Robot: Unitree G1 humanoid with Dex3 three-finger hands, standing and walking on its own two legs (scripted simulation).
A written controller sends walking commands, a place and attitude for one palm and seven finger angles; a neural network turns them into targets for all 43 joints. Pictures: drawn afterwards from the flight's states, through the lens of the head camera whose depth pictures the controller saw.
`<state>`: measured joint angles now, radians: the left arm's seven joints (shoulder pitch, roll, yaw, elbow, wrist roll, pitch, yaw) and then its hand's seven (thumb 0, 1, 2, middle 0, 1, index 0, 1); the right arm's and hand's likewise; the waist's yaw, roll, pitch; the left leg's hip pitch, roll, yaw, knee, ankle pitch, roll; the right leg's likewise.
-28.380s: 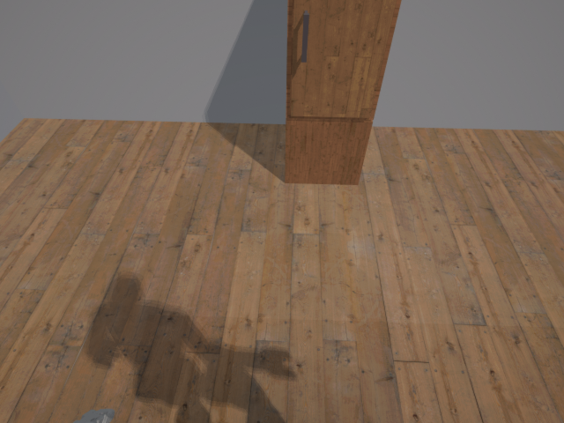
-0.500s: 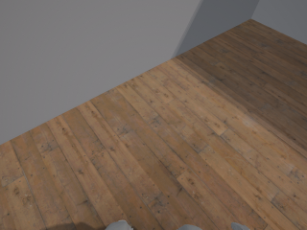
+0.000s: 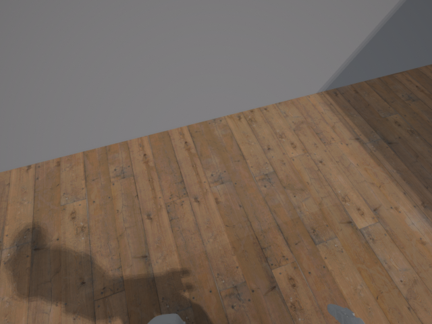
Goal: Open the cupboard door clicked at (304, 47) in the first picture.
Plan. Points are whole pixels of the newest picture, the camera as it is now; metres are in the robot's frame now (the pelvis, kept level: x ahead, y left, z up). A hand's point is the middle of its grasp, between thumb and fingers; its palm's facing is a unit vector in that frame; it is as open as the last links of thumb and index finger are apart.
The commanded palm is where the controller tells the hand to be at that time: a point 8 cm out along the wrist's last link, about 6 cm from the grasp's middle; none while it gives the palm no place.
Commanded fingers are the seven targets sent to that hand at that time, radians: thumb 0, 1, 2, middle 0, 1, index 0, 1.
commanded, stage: turn to face it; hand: left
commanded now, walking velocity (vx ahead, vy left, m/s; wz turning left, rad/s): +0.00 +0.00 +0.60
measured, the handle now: out of the picture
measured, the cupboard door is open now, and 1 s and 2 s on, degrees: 52 52 52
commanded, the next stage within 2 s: take the last steps up to it in 1.98 s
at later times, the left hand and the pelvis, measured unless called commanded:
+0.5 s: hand out of the picture +0.04 +0.16 -0.15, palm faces +0.29 -0.92 -0.26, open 7.4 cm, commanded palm none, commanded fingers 0.00 0.90 0.90 -0.20 -0.30 -0.20 -0.30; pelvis +0.02 -0.05 +0.01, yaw +18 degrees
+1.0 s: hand out of the picture +0.01 +0.16 -0.15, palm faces +0.57 -0.76 -0.32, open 7.4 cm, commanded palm none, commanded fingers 0.00 0.90 0.90 -0.20 -0.30 -0.20 -0.30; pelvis +0.05 -0.08 +0.00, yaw +36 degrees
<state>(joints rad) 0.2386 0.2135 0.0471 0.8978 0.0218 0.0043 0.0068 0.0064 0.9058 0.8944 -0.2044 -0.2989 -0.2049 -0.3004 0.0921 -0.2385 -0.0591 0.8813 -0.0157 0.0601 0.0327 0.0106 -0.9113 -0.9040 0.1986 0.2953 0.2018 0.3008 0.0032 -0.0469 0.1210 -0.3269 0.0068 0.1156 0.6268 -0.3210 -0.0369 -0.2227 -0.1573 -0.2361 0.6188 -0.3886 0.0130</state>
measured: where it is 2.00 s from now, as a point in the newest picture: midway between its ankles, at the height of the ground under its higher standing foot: outside the picture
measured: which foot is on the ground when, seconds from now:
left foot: up 0.00-0.00, down 0.02-0.30, up 0.32-0.60, down 0.62-0.94, up 0.96-1.00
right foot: down 0.00-0.02, up 0.04-0.28, down 0.30-0.62, up 0.64-0.92, down 0.94-1.00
